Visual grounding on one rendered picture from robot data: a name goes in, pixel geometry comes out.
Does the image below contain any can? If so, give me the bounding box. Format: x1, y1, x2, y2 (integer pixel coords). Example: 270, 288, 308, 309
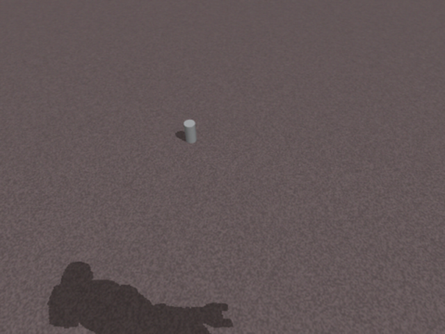
184, 120, 197, 143

